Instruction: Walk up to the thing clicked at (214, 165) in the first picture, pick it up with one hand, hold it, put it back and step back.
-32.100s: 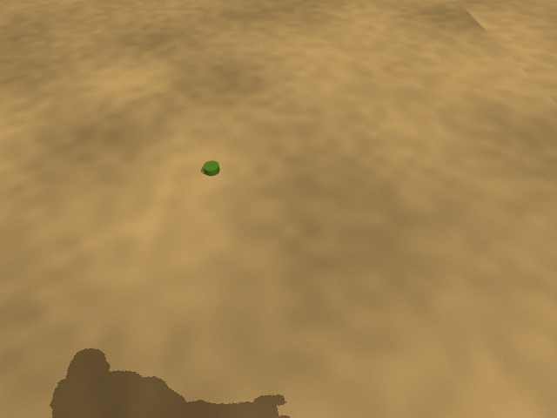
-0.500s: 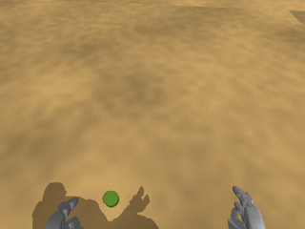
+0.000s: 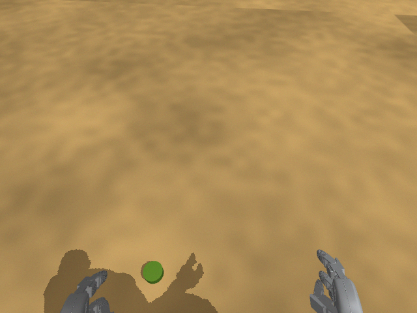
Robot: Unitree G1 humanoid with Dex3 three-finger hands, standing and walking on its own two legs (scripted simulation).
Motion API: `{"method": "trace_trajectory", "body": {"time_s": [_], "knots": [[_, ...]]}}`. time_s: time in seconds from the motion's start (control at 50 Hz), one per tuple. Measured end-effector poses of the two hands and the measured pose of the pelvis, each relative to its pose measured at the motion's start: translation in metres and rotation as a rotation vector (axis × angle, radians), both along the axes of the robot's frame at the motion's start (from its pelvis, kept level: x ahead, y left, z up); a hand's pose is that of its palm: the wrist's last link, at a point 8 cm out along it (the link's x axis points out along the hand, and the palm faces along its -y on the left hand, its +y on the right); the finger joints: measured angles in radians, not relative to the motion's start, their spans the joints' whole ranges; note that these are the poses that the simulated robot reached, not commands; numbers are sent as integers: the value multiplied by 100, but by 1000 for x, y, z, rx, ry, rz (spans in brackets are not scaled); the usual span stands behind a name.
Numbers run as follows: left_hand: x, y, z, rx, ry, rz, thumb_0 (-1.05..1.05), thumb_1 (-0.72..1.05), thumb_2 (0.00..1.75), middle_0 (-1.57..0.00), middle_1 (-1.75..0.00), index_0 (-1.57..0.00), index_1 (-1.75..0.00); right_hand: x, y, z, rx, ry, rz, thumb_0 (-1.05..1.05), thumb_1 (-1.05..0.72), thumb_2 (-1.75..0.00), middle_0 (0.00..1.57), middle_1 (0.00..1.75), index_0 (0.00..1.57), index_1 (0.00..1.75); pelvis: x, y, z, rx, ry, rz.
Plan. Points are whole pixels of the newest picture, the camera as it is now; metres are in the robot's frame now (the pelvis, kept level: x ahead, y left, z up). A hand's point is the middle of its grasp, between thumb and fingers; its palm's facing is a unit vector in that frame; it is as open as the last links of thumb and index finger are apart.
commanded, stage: home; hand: left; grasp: from above
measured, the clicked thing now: (153, 272) +0.44 +0.23 -0.70
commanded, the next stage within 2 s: stand in 0.84 s
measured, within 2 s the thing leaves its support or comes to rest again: neither
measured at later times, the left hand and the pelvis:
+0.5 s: hand out of the picture +0.17 +0.18 -0.05, palm faces +0.05 -0.98 -0.21, open 7.4 cm; pelvis +0.01 +0.00 +0.00, yaw +0 degrees
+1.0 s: hand (109, 312) +0.17 +0.19 -0.06, palm faces +0.02 -0.96 -0.28, open 7.4 cm; pelvis +0.00 +0.00 +0.01, yaw +0 degrees
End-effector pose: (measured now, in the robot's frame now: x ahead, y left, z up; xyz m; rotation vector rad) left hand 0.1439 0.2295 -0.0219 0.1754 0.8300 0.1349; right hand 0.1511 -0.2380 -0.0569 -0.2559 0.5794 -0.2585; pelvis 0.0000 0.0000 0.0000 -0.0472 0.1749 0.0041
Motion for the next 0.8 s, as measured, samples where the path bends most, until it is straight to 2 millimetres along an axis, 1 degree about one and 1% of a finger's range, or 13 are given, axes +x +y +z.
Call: {"method": "trace_trajectory", "body": {"time_s": [0.46, 0.8], "knots": [[7, 2, 0, 2, -4, -3, 1, 91, 90, -20, -30, -20, -30, 4, -1, -1, -5, 17, -10, 1, -90, -90, 21, 30, 21, 30, 7, 2, -1, -2, 9, -1], [6, 2, 0, 3, 3, 0, 1, 91, 90, -20, -30, -20, -30, 5, -2, -2, -1, 23, -7, 1, -90, -90, 21, 30, 21, 30, 7, 1, -1, -1, 14, -1]]}}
